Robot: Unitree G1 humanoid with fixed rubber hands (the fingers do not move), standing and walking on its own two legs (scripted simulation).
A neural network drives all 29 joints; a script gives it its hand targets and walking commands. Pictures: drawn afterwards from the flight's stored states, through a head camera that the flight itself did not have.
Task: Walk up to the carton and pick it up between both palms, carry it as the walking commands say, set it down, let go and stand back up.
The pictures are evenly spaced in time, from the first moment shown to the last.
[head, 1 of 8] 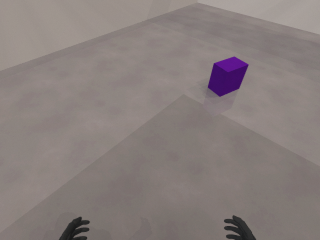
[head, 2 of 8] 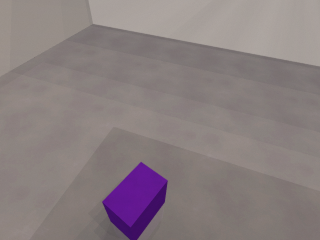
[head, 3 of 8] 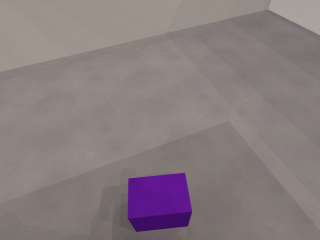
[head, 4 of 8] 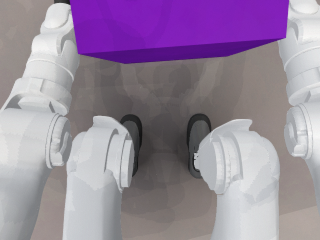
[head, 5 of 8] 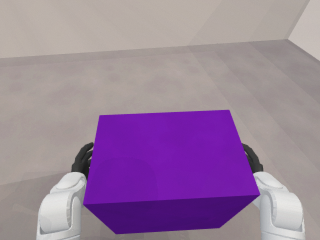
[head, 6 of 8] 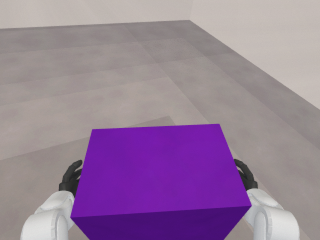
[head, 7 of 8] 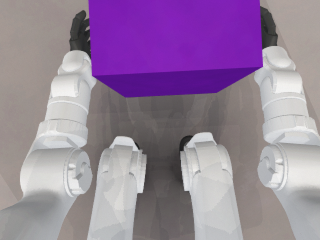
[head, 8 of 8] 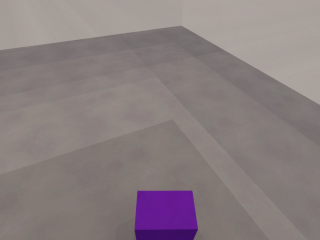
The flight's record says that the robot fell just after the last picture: no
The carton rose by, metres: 0.68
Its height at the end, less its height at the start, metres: +0.00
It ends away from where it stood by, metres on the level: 1.37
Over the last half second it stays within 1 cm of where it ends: yes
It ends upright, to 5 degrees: yes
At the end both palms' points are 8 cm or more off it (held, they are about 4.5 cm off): yes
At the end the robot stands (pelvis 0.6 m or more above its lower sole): yes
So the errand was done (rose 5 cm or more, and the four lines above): yes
